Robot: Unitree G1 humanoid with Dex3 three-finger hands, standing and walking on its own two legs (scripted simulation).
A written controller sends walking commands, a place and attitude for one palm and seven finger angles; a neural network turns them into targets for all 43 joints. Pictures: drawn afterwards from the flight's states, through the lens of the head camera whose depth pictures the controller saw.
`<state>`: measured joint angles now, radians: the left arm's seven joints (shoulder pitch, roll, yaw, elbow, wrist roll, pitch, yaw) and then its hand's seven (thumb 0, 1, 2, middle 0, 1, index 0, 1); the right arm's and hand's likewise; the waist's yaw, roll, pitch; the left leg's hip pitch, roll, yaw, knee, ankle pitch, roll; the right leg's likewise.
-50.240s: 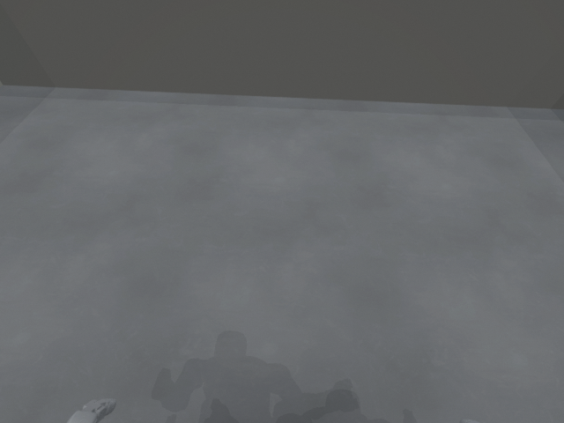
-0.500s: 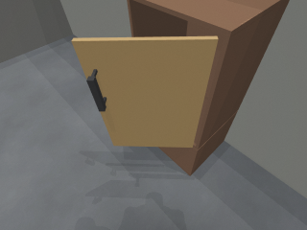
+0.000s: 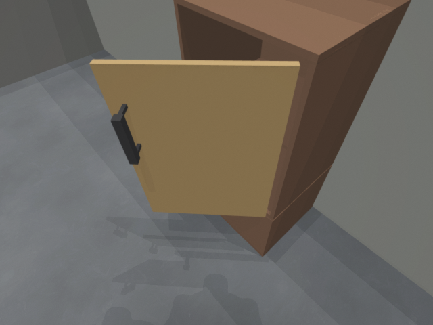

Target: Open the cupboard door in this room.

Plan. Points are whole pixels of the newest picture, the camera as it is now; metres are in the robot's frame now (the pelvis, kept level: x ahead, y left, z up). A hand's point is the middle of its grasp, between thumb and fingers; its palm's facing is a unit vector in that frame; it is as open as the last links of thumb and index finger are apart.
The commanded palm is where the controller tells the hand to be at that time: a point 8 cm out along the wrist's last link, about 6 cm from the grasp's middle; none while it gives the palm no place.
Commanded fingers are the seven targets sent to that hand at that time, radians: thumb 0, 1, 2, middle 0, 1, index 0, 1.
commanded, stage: raise the hand with hooked fingers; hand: left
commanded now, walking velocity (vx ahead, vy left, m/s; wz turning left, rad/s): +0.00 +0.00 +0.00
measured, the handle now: (129, 135) +0.51 +0.25 +0.04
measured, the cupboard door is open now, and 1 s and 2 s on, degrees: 44 44 44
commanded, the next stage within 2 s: none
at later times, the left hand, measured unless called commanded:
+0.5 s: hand out of the picture +0.11 +0.22 -0.05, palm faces +0.11 -0.99 +0.01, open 9.0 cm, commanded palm +0.12 +0.27 -0.03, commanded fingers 0.00 0.29 0.64 -0.24 -0.69 -0.24 -0.69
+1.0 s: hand (64, 282) +0.19 +0.28 +0.00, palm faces +0.05 -1.00 -0.08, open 12.0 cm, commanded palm +0.16 +0.33 +0.01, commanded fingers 0.00 -0.29 0.39 -0.28 -1.07 -0.28 -1.07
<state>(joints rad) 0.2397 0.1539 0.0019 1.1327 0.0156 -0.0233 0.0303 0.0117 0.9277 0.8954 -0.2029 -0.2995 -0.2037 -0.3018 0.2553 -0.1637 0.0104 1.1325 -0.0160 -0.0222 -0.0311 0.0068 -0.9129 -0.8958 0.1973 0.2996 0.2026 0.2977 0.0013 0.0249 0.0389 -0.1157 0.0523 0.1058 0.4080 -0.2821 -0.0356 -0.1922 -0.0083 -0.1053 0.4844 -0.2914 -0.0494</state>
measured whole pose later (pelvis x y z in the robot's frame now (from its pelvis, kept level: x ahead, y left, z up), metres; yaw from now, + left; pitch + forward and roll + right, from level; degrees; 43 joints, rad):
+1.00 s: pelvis -0.06 +0.06 -0.06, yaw +0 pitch +9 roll -2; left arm 0.23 0.28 0.26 0.09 -0.26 -0.32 -0.27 0.01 -0.06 0.48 -0.27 -0.92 -0.27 -0.92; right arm 0.31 -0.28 0.04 0.59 0.02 -0.27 -0.07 0.02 -0.90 -0.90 0.20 0.30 0.21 0.30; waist -0.01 0.02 -0.07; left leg -0.68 0.00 0.03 0.98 -0.46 0.05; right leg -0.69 -0.06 -0.08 0.91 -0.37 0.02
